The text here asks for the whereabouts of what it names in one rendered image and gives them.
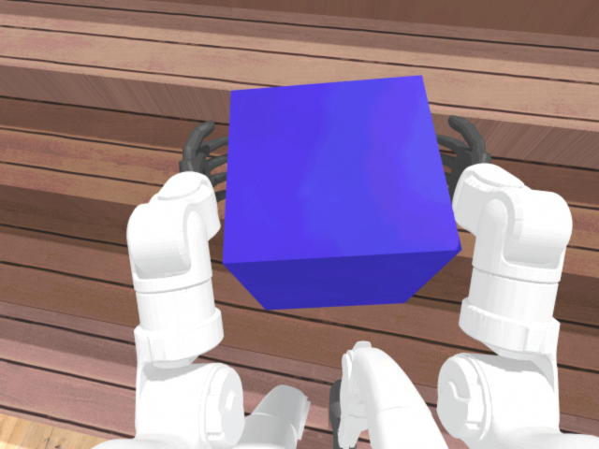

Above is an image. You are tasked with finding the left robot hand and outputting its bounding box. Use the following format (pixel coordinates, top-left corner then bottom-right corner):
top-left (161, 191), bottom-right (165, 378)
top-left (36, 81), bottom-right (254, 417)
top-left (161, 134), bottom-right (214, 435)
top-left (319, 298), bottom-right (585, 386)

top-left (179, 120), bottom-right (228, 203)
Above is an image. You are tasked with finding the right robot forearm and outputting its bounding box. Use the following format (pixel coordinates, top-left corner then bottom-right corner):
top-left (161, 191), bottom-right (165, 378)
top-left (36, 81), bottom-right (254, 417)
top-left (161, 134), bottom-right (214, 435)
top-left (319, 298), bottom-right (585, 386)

top-left (452, 164), bottom-right (573, 421)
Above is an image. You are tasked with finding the left robot thigh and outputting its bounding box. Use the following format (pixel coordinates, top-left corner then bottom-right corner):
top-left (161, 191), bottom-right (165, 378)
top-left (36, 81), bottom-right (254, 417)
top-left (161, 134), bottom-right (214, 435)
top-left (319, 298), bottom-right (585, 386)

top-left (232, 384), bottom-right (311, 449)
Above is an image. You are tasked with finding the carton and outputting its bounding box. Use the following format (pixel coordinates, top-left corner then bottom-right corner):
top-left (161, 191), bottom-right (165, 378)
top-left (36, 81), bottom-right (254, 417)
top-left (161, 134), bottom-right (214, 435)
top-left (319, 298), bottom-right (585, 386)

top-left (223, 75), bottom-right (461, 311)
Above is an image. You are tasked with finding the left robot forearm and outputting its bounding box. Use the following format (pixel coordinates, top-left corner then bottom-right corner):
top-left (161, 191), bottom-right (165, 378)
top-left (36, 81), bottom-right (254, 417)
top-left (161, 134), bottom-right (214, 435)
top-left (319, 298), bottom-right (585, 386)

top-left (126, 171), bottom-right (224, 433)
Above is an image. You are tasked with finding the right robot upper arm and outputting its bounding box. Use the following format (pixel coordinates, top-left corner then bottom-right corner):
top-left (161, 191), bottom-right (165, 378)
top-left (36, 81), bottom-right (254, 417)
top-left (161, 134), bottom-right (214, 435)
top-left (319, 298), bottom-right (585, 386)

top-left (437, 353), bottom-right (599, 449)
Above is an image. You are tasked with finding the left robot upper arm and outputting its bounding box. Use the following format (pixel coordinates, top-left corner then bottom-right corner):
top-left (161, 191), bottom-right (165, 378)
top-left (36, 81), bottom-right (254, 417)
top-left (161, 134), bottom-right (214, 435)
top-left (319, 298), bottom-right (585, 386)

top-left (91, 363), bottom-right (245, 449)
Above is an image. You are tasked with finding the right robot hand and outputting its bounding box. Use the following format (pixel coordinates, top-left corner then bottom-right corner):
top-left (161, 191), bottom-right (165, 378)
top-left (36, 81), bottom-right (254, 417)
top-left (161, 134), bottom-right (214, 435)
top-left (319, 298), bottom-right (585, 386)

top-left (435, 115), bottom-right (491, 204)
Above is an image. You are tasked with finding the right robot foot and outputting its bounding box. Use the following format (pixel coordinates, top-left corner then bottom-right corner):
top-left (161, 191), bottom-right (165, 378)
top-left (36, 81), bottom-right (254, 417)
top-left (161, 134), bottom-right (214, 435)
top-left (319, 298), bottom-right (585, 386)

top-left (329, 380), bottom-right (357, 449)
